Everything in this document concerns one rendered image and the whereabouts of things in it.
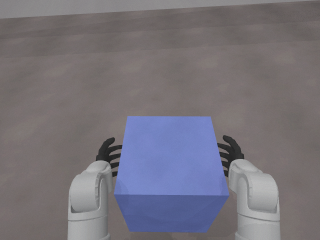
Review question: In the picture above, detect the carton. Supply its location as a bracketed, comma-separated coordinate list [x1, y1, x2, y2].
[114, 116, 230, 233]

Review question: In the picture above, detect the robot right forearm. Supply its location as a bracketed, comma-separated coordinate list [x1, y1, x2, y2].
[228, 159, 281, 240]

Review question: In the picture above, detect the robot left forearm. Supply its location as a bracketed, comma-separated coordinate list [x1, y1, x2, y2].
[67, 160, 114, 240]

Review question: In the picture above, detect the robot right hand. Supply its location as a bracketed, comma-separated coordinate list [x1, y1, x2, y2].
[217, 135, 244, 177]

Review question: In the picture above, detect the robot left hand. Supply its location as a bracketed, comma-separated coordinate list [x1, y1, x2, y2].
[96, 137, 123, 177]

